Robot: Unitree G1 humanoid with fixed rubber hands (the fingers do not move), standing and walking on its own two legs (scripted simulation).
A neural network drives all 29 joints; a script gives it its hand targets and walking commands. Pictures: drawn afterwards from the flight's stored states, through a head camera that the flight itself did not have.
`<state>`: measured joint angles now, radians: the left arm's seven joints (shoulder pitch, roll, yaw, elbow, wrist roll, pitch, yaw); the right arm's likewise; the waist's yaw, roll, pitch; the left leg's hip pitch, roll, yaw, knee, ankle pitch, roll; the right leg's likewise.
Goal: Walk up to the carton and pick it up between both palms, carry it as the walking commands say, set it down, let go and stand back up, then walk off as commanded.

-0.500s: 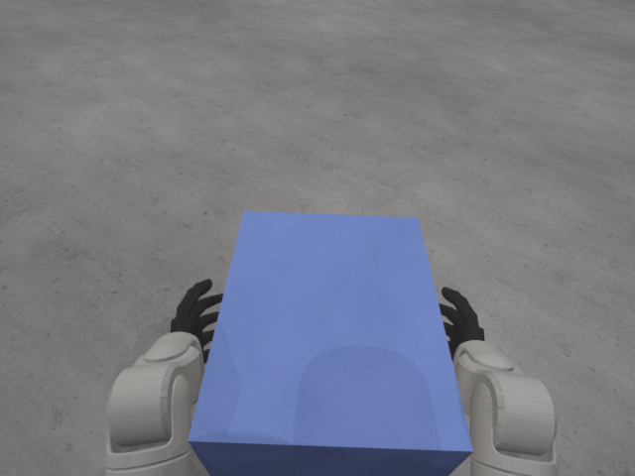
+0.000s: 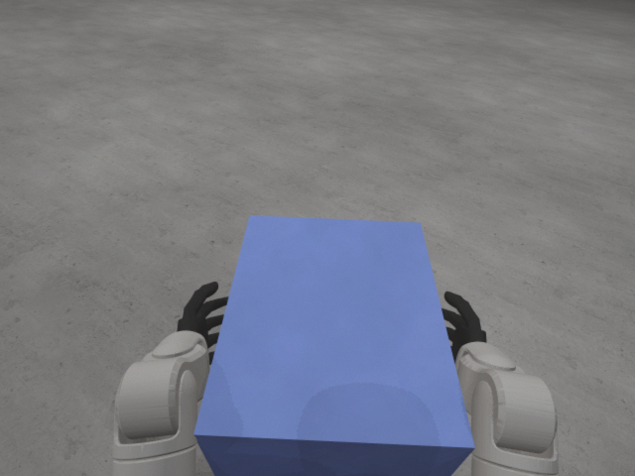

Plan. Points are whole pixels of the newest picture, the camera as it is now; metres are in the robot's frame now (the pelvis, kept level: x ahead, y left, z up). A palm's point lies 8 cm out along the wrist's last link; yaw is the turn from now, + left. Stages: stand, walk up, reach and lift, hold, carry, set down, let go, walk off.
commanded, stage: carry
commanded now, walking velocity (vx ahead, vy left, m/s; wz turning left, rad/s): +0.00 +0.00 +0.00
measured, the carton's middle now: (328, 373) +0.27 +0.00 +0.02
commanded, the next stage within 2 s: none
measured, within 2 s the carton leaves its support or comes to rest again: neither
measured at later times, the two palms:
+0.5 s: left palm (202, 355) +0.25 +0.15 +0.08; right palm (475, 376) +0.24 -0.16 +0.08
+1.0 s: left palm (263, 344) +0.28 +0.08 +0.07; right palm (531, 431) +0.19 -0.21 +0.06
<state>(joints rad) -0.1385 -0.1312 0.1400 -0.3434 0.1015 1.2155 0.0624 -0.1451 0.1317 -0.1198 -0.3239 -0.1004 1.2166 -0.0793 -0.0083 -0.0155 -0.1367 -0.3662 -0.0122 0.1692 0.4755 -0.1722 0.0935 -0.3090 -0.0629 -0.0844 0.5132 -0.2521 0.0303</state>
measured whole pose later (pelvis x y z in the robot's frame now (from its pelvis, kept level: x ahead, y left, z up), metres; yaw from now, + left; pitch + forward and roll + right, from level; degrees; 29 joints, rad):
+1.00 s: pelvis -0.01 +0.01 -0.01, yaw -15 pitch +5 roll +0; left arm -0.11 -0.13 0.12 -0.38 0.07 1.19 0.07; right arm -0.10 0.13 -0.10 -0.41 -0.09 1.21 -0.10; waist -0.01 0.01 -0.07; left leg -0.45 0.07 0.17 0.69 -0.38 -0.01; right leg -0.40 -0.04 -0.11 0.63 -0.31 -0.03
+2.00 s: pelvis -0.03 +0.02 +0.00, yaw -15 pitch +3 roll +0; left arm -0.14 -0.13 0.14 -0.33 0.09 1.21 0.07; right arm -0.14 0.13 -0.12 -0.33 -0.10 1.22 -0.08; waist 0.00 0.00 -0.12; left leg -0.37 0.07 0.17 0.52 -0.21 0.02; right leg -0.36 -0.03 -0.10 0.52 -0.22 -0.01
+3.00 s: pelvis -0.03 +0.02 +0.00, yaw -15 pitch +3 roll +0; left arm -0.15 -0.13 0.14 -0.32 0.09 1.20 0.07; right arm -0.15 0.13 -0.13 -0.32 -0.10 1.22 -0.08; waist -0.01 0.00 -0.12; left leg -0.36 0.07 0.16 0.52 -0.21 0.01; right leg -0.35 -0.03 -0.10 0.53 -0.23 -0.01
